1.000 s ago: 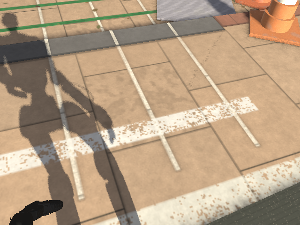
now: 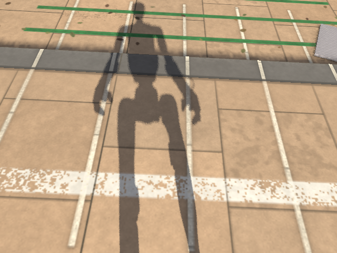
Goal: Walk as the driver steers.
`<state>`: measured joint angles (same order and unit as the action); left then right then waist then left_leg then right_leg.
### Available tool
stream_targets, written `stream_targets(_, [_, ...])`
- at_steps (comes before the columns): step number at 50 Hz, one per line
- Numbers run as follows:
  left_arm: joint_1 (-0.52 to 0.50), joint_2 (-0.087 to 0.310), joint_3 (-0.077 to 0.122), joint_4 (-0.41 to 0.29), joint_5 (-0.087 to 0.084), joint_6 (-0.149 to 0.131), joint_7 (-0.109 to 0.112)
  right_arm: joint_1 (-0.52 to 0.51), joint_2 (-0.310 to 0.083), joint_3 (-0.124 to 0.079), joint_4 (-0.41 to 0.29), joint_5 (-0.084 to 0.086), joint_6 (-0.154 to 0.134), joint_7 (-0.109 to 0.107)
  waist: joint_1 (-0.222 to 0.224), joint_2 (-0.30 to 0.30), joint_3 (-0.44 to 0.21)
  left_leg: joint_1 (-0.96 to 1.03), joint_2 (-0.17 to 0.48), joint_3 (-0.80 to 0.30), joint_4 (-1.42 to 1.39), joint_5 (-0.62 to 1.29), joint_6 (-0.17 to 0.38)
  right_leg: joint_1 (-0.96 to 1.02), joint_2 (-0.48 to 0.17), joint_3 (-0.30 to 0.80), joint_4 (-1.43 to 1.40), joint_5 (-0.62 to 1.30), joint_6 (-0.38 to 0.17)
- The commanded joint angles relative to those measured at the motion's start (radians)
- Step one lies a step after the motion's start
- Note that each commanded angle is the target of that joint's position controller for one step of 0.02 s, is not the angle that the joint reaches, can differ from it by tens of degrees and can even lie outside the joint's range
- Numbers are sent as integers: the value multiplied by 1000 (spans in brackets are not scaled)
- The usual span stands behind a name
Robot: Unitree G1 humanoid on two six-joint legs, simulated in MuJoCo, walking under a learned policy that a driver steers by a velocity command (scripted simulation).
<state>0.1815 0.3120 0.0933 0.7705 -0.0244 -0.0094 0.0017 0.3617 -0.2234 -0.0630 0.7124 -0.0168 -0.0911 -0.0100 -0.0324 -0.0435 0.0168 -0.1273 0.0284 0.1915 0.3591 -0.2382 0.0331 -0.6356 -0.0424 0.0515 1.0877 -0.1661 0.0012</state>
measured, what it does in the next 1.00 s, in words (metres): walks ahead, turning right: right foot, then left foot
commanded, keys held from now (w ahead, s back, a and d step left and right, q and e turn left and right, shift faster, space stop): e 0.70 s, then no key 0.30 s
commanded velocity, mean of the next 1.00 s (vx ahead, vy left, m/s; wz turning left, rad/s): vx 0.06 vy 0.00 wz -0.47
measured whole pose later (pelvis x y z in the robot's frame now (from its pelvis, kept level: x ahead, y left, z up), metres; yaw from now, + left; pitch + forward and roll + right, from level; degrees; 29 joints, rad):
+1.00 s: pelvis +0.20 +0.05 -0.04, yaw -30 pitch +1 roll -1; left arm 0.21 0.26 0.06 0.65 0.00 0.08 0.05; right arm 0.19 -0.19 -0.02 0.70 -0.02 0.01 -0.03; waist -0.01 -0.03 0.02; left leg -0.34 0.02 0.00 0.47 -0.16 0.02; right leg -0.49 0.04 0.10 1.19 -0.52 0.08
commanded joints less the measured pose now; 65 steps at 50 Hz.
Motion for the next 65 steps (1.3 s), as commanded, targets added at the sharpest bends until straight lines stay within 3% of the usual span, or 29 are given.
stream_targets(1, [18, -17, -7, -54, 18, 12, -18, -109, -143, -41, -66, 4, -6, -31, 55, 123, 16, 3, 223, -50, -139, 574, 113, 8, -20, -10, -168, 110, 17])
stream_targets(9, [-125, 30, 13, -152, 16, 22, -74, -155, -216, -77, -54, 46, 31, -35, 10, 134, -3, 134, 270, 15, 37, 704, 116, 75, -8, -108, -415, 113, -21])
stream_targets(12, [2, 94, 51, -142, 9, 30, -67, -191, -225, -85, -72, 74, 42, -20, 82, 126, -77, 140, 240, 28, 319, 842, 76, 261, 72, -171, -515, 11, -81])
stream_targets(13, [101, 127, 69, -119, 8, 23, -48, -200, -202, -76, -75, 79, 38, -11, 141, 76, -115, 77, 184, 49, 522, 718, 24, 415, 103, -171, -662, 190, -117])
stream_targets(14, [109, 251, 99, -134, 29, 17, -22, -128, -162, -68, -121, 43, 29, -8, 96, -152, -175, -360, 20, 42, 901, 155, -76, 744, -120, 227, -614, 566, -318])
stream_targets(15, [98, 213, 79, -145, 49, -2, -26, -232, -135, -44, -151, 22, 14, -7, 116, -184, -289, -543, -119, -152, 1071, -373, -79, 806, -251, 589, -809, 433, -425])
stream_targets(16, [29, 183, 60, -166, 45, -20, -29, -288, -164, -45, -156, 39, 19, -2, 116, -71, -255, -509, -58, -273, 1069, -361, -48, 704, -261, 548, -848, 334, -380])
stream_targets(18, [-48, 106, 38, -174, 5, -27, -26, -271, -150, -37, -142, 10, 42, -14, 56, 34, -126, -477, -17, -284, 950, -288, -52, 550, -207, 399, -832, 318, -323])
stream_targets(20, [-95, 74, 33, -174, -2, -23, -5, -262, -146, -37, -139, 1, 41, -17, 18, -28, -97, -417, 13, -279, 760, -210, -67, 465, -112, 280, -820, 387, -281])
stream_targets(23, [-36, 108, 47, -165, 27, -20, 20, -278, -115, -16, -126, -1, 21, -13, 43, -21, -162, -381, -23, -262, 611, -119, -99, 475, -118, 260, -765, 727, -298])
stream_targets(27, [-33, 116, 51, -167, 7, 5, 46, -299, -116, -8, -114, 19, 22, -14, 58, -65, -169, -325, -51, -295, 398, 68, -128, 402, -65, 271, -750, 415, -266])
stream_targets(30, [-39, 97, 49, -178, 14, 28, 49, -305, -120, -9, -109, 32, 23, 3, 65, -104, -142, -254, -67, -307, 238, 127, -139, 337, -34, 326, -728, 171, -233])
stream_targets(33, [-67, 53, 36, -200, 12, 29, 57, -208, -128, -18, -68, 31, 6, 20, 9, -94, -120, -117, -24, -314, -29, 358, -111, 292, 20, 343, -590, 46, -173])
stream_targets(34, [-40, 13, 25, -197, 15, 25, 53, -181, -140, -26, -47, 20, -1, 20, 10, -31, -110, -24, 3, -270, -64, 457, -100, 220, 80, 293, -465, -49, -132])
stream_targets(35, [1, -52, 6, -189, 15, 23, 49, -137, -160, -28, -47, -3, -3, 14, 7, 113, -133, 131, 173, -381, -3, 648, -40, 35, 164, 182, -174, -332, -76])
stream_targets(36, [89, -55, 2, -186, 22, 12, 44, -130, -180, -26, -81, -24, 4, 16, 52, 237, -140, 171, 327, -524, 114, 1015, 56, -115, 240, 159, 76, -566, -35])
stream_targets(37, [151, 36, 26, -190, 22, 8, 39, -165, -206, -40, -82, -39, 12, 20, 97, 261, -171, 103, 390, -590, 64, 953, 148, -135, 209, 164, 231, -497, 9])
stream_targets(38, [146, 114, 46, -175, 10, 20, 46, -240, -222, -53, -95, -37, 22, 20, 113, 289, -165, 34, 378, -624, 15, 608, 192, -131, 156, 150, 322, -426, 27])
stream_targets(40, [95, 132, 54, -143, 14, 69, 61, -332, -135, -18, -135, -14, 48, 12, 89, 182, -102, -130, 260, -520, -28, 267, 163, -76, 147, 137, 465, -290, 62])
stream_targets(44, [28, 41, 10, -187, 17, 79, 59, -265, -122, 5, -108, -6, 74, -20, 47, 178, -87, -112, 187, -411, -35, 270, 169, -34, 149, 89, 434, -238, 88])
stream_targets(49, [15, -28, -34, -206, 25, 67, 46, -208, -130, 1, -81, -2, 91, -32, 25, 246, -154, -4, 206, -405, -28, 248, 178, 126, 59, 3, -3, -406, 81])
stream_targets(53, [126, -3, -26, -149, 16, 61, 29, -147, -145, -4, -49, 29, 111, -24, 42, 271, -101, -90, 208, -418, -17, 251, 156, 344, 70, -89, -447, -226, 18])
stream_targets(54, [129, 21, -23, -143, 22, 59, 25, -87, -142, -5, -24, 42, 107, -23, 39, 236, -61, -143, 184, -396, 5, 236, 107, 391, 60, -46, -590, -116, -29])
stream_targets(55, [121, 121, -1, -152, 37, 56, 27, -47, -129, -3, -35, 29, 87, -15, -6, 29, -87, -219, 100, -295, 107, 144, 29, 456, -53, 111, -560, 147, -100])
stream_targets(56, [99, 76, -9, -126, 42, 50, 19, -102, -100, 1, -63, 6, 65, -4, -4, -218, -104, -231, 13, -183, 122, -11, -35, 319, -142, 230, -574, 73, -207])
stream_targets(57, [39, -10, -36, -158, 58, 36, 12, -164, -123, -8, -58, 3, 58, 4, 19, -141, -62, -180, 19, -216, 119, -23, -55, 243, -142, 244, -608, -31, -220])
stream_targets(58, [10, -36, -42, -155, 64, 26, 12, -182, -91, -5, -49, 2, 60, 13, 11, -91, -57, -120, 14, -211, 115, 59, -59, 214, -98, 193, -579, -120, -179])
stream_targets(61, [8, -39, -45, -152, 50, 0, 16, -124, -72, -3, -19, -1, 73, 17, 6, -42, -22, -35, 32, -229, 121, 245, -53, 141, -25, 110, -475, -186, -102])
stream_targets(65, [60, -29, -47, -138, 40, 7, 28, -112, -80, -7, 5, 4, 80, 16, 25, 4, 20, -102, 20, -224, 102, 94, -33, 142, -14, 90, -487, -241, -93])
Velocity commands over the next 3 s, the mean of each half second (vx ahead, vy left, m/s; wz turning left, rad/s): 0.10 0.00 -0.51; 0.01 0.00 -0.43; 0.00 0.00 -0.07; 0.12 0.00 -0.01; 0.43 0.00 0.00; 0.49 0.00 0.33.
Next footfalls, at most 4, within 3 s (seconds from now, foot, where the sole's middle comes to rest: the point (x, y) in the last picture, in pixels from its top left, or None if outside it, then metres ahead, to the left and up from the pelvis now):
0.26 right None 0.23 -0.11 -0.79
0.68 left None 0.33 0.10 -0.82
1.08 right None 0.11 -0.06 -0.78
2.44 right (233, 251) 0.52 -0.28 -0.82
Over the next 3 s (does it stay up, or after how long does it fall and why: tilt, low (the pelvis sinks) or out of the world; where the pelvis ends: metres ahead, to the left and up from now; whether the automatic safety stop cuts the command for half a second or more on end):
stays up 0.70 -0.24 -0.07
